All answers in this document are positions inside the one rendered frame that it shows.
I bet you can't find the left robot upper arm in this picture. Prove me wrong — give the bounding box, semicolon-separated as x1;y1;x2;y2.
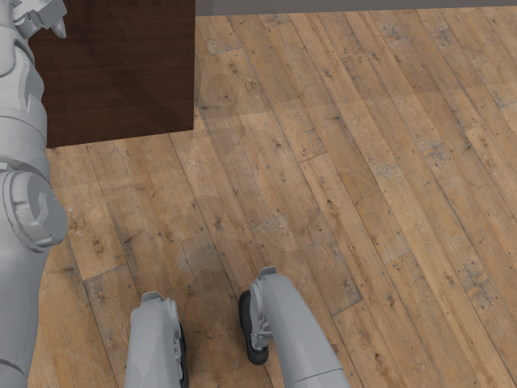
0;170;68;388

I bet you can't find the robot right thigh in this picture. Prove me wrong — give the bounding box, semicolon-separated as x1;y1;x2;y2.
250;273;351;388

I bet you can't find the cabinet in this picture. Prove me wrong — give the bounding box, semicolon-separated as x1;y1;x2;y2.
28;0;195;148

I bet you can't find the left robot hand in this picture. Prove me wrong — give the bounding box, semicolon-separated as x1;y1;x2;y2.
0;0;67;44

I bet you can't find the right robot foot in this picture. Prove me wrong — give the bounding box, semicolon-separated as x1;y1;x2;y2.
238;290;269;365

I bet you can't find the robot left forearm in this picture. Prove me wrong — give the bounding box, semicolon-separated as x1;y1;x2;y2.
0;26;50;184

